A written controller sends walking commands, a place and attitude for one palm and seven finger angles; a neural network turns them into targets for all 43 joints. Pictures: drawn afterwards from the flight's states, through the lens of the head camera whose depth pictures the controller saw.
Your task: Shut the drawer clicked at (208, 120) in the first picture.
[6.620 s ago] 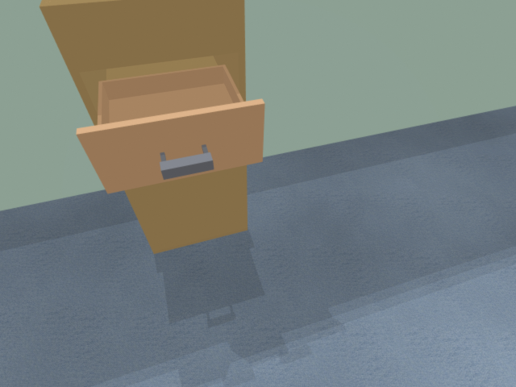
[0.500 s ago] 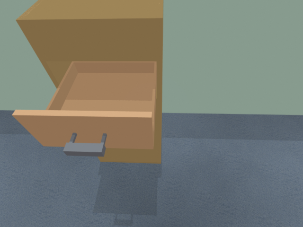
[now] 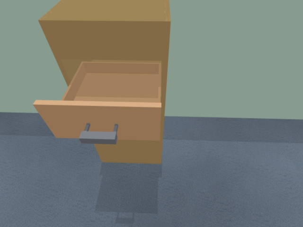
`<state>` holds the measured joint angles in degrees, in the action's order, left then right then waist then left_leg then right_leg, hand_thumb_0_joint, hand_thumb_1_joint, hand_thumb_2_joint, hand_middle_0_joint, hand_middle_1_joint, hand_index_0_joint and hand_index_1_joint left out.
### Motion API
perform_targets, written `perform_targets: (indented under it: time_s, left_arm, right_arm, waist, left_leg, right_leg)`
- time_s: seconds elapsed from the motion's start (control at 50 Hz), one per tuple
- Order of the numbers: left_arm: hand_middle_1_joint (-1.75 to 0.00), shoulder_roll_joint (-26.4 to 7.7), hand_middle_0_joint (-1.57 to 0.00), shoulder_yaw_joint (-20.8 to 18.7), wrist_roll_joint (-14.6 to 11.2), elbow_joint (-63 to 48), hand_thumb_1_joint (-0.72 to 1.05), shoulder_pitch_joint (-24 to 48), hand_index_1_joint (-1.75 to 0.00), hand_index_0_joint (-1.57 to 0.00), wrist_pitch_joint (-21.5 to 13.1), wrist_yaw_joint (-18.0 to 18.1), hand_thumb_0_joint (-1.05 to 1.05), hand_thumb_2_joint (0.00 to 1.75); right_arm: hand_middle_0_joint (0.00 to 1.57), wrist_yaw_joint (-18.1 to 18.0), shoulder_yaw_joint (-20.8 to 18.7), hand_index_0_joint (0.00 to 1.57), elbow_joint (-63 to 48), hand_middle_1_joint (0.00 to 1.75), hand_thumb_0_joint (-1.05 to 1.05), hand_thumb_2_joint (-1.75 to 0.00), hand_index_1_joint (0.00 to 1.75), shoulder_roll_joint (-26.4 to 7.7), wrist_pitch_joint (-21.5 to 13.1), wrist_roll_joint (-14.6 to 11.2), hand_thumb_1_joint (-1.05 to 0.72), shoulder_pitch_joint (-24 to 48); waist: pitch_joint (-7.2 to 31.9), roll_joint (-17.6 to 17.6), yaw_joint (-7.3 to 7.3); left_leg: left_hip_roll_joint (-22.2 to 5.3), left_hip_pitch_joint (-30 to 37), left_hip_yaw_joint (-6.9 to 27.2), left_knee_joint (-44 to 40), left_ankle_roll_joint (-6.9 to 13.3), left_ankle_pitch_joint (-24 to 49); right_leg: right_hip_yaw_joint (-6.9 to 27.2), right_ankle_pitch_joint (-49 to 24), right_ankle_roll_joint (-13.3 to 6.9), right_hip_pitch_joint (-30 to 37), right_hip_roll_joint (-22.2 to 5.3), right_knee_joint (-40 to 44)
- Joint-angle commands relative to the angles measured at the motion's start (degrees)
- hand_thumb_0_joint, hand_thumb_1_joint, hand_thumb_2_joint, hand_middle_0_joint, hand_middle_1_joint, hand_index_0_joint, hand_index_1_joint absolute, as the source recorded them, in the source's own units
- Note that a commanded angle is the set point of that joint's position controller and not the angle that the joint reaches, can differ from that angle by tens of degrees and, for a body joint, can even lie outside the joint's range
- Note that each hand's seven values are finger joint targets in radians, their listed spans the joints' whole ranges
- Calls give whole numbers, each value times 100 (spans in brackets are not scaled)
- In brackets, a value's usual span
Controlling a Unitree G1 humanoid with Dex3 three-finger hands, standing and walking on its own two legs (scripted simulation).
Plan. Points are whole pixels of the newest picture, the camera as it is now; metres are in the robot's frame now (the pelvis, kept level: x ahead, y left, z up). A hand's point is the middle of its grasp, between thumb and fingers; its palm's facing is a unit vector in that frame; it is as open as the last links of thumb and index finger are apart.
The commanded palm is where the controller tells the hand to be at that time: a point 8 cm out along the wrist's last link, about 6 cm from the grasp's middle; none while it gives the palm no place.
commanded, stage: come to a stop and stand still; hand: left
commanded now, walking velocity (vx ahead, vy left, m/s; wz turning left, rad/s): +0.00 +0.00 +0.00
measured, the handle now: (100, 131) +0.39 +0.20 +0.00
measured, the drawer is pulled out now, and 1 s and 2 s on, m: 0.24 0.24 0.24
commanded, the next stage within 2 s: look again from close up in 0.28 s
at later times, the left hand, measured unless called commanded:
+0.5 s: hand out of the picture -0.02 +0.16 -0.18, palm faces +0.02 -0.98 -0.19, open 7.4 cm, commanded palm none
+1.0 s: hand out of the picture +0.03 +0.21 -0.17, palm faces -0.01 -0.98 -0.22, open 7.4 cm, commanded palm none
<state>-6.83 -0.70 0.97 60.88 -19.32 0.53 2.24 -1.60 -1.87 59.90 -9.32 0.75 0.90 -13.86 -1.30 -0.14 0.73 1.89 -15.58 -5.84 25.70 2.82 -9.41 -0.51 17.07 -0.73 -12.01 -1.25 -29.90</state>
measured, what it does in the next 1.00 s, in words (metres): stands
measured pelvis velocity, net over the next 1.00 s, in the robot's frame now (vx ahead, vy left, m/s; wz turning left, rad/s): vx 0.01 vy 0.03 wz -0.02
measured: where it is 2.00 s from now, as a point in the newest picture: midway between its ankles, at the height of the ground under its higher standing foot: outside the picture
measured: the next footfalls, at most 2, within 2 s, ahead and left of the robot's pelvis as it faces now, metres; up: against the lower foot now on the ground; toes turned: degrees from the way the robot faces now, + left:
none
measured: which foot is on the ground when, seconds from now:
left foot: down 0.00-1.00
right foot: down 0.00-1.00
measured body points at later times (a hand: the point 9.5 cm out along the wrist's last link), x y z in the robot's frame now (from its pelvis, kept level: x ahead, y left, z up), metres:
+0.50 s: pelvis -0.01 +0.00 +0.00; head -0.01 -0.01 +0.45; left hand -0.02 +0.21 -0.16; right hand -0.04 -0.22 -0.17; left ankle +0.05 +0.09 -0.73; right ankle -0.01 -0.11 -0.74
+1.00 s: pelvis +0.01 +0.03 +0.00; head +0.02 +0.03 +0.45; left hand +0.03 +0.26 -0.15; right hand +0.06 -0.21 -0.15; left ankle +0.05 +0.09 -0.74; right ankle -0.01 -0.11 -0.74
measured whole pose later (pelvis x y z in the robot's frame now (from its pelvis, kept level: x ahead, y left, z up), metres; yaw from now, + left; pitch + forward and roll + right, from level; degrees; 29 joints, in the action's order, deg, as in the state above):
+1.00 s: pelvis +0.01 +0.03 +0.00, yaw -1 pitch -2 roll +0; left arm -10.1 0.4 1.0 58.6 -16.6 -0.2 2.6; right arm -0.8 -0.7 59.8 -10.2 -0.5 1.0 -11.4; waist -2.1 0.2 0.1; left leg 2.1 -14.0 -6.1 25.7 4.5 -10.5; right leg 0.7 15.9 1.3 -9.5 -1.0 -26.9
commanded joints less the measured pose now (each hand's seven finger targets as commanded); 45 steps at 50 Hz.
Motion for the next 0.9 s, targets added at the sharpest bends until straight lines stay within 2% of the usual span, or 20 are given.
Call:
perform_targets:
  time_s: [0.0, 0.08, 0.14, 0.34, 0.36, 0.38, 0.4, 0.42, 0.44, 0.46, 0.48, 0.52, 0.56, 0.6, 0.64, 0.66, 0.7, 0.76, 0.84, 0.88]
  left_arm:
    - [-30, -592, -20, 12, -30, -141, 90, -109, -30, -20, -227, -2, 0, 90]
    - [-30, -531, -20, 29, -35, -16, 90, -252, -30, -20, -193, 2, 0, 90]
    - [-30, -482, -20, 28, -34, 85, 90, -471, -30, -20, -176, 4, 0, 90]
    - [-30, -335, -20, 26, -30, 176, 90, -688, -30, -20, -194, 17, 0, 90]
    - [-30, -1528, -20, 30, 72, -449, 90, -200, -30, -20, -222, 11, 0, 90]
    - [-30, -1097, -20, -54, 58, -374, 90, -265, -30, -20, -165, 58, 0, 90]
    - [-30, -886, -20, 1, 60, -425, 90, -400, -30, -20, -169, 77, 0, 90]
    - [-30, -892, -20, -30, 37, -466, 90, -324, -30, -20, -183, 87, 0, 90]
    - [-30, -935, -20, -57, 19, -539, 90, -107, -30, -20, -195, 95, 0, 90]
    - [-30, -945, -20, -42, 17, -630, 90, 5, -30, -20, -191, 109, 0, 90]
    - [-30, -887, -20, -62, 14, -635, 90, 91, -30, -20, -204, 112, 0, 90]
    - [-30, -844, -20, -74, 15, -638, 90, 114, -30, -20, -188, 110, 0, 90]
    - [-30, -774, -20, -47, 44, -607, 90, -125, -30, -20, -131, 104, 0, 90]
    - [-30, -779, -20, -35, 24, -529, 90, -260, -30, -20, -140, 87, 0, 90]
    - [-30, -800, -20, -37, 17, -515, 90, -263, -30, -20, -145, 77, 0, 90]
    - [-30, -789, -20, -17, 32, -533, 90, -253, -30, -20, -141, 73, 0, 90]
    - [-30, -840, -20, -23, 16, -527, 90, -211, -30, -20, -155, 71, 0, 90]
    - [-30, -909, -20, -17, 22, -566, 90, -139, -30, -20, -160, 68, 0, 90]
    - [-30, -941, -20, -10, 19, -522, 90, -77, -30, -20, -144, 52, 0, 90]
    - [-30, -939, -20, -4, 27, -506, 90, -82, -30, -20, -146, 55, 0, 90]
  right_arm:
    - [20, 55, 23, 20, -5, 30, 0, -90, 30, -352, -54, -34, -90, -420]
    - [20, 56, 72, 20, 243, 30, 0, -90, 30, -328, -59, -31, -90, -493]
    - [20, 50, 81, 20, 354, 30, 0, -90, 30, -297, -50, -17, -90, -542]
    - [20, 23, 90, 20, 520, 30, 0, -90, 30, -127, -95, 1, -90, -898]
    - [20, 88, -135, 20, -394, 30, 0, -90, 30, -911, -44, 186, -90, -346]
    - [20, 46, -160, 20, -310, 30, 0, -90, 30, -679, -112, 111, -90, -224]
    - [20, 38, -123, 20, -400, 30, 0, -90, 30, -394, -69, 99, -90, -455]
    - [20, 37, -115, 20, -384, 30, 0, -90, 30, -261, -29, 93, -90, -611]
    - [20, 45, -117, 20, -369, 30, 0, -90, 30, -196, -14, 78, -90, -779]
    - [20, 68, -71, 20, -377, 30, 0, -90, 30, -162, 1, 92, -90, -836]
    - [20, 71, -69, 20, -367, 30, 0, -90, 30, -155, -31, 71, -90, -868]
    - [20, 59, -51, 20, -395, 30, 0, -90, 30, -252, -97, 49, -90, -851]
    - [20, 50, -27, 20, -427, 30, 0, -90, 30, -404, -138, 55, -90, -674]
    - [20, 34, -33, 20, -465, 30, 0, -90, 30, -534, -170, 34, -90, -500]
    - [20, 25, -49, 20, -464, 30, 0, -90, 30, -622, -198, 27, -90, -412]
    - [20, 29, -29, 20, -430, 30, 0, -90, 30, -649, -214, 26, -90, -393]
    - [20, 31, -31, 20, -406, 30, 0, -90, 30, -694, -221, 18, -90, -314]
    - [20, 46, -25, 20, -368, 30, 0, -90, 30, -742, -221, 5, -90, -204]
    - [20, 58, -16, 20, -317, 30, 0, -90, 30, -796, -197, 3, -90, -39]
    - [20, 64, -15, 20, -274, 30, 0, -90, 30, -801, -197, -2, -90, -14]
  waist:
    - [-125, 933, -271]
    - [-430, 179, -215]
    - [-546, -14, -142]
    - [-459, -57, -92]
    - [-994, -330, -282]
    - [-227, -367, -51]
    - [261, -139, -167]
    - [297, 382, -240]
    - [192, 587, -334]
    - [13, 749, -349]
    - [-119, 642, -381]
    - [-431, -28, -339]
    - [-521, -556, -133]
    - [-468, -395, -42]
    - [-306, -366, -30]
    - [-216, -298, -10]
    - [-112, -68, -46]
    - [-36, 21, -67]
    - [-136, -45, -97]
    - [-20, 37, -104]
  left_leg:
    - [-564, 832, 664, -294, -160, -182]
    - [-676, 721, 799, -614, -147, -452]
    - [-720, 439, 914, -821, -121, -882]
    - [-761, 146, 1017, -955, -100, -1027]
    - [-364, -115, 917, -616, -101, -869]
    - [-737, -191, 949, -148, -108, -1631]
    - [-518, -209, 872, 367, -145, -1353]
    - [-375, -133, 684, 895, -210, -1013]
    - [-338, -99, 598, 1193, -248, -808]
    - [-370, -62, 555, 1181, -230, -752]
    - [-423, -9, 598, 1072, -202, -574]
    - [-580, 18, 798, 468, -168, -509]
    - [-818, -338, 1171, -148, -12, -668]
    - [-922, -441, 1319, -453, 71, -665]
    - [-946, -225, 1303, -567, 90, -507]
    - [-968, -99, 1260, -546, 106, -165]
    - [-906, 157, 1132, -465, 82, 136]
    - [-873, 421, 1027, -419, 60, 406]
    - [-850, 440, 1015, -581, 21, 44]
    - [-853, 555, 992, -574, 21, 185]
  right_leg:
    - [943, 110, -326, -868, -747, 1385]
    - [753, 628, -225, -1013, -520, 1379]
    - [699, 833, -200, -946, -424, 1345]
    - [562, 539, -215, -683, -359, 1170]
    - [311, 643, -339, -1031, -125, 747]
    - [511, 1404, -288, -1001, -412, 763]
    - [845, 1416, -366, -848, -610, 997]
    - [1229, 1610, -473, -1072, -883, 1263]
    - [1396, 1763, -564, -1306, -1052, 1425]
    - [1359, 1681, -587, -1387, -1035, 1439]
    - [1173, 1431, -548, -1492, -942, 1324]
    - [770, 974, -427, -1537, -589, 881]
    - [429, 413, -270, -996, -231, 436]
    - [288, -61, -172, -579, -152, 306]
    - [266, -294, -134, -416, -165, 298]
    - [270, -439, -118, -299, -175, 321]
    - [362, -596, -97, -295, -248, 407]
    - [411, -736, -70, -286, -308, 512]
    - [451, -604, -46, -317, -349, 633]
    - [451, -702, -39, -241, -364, 647]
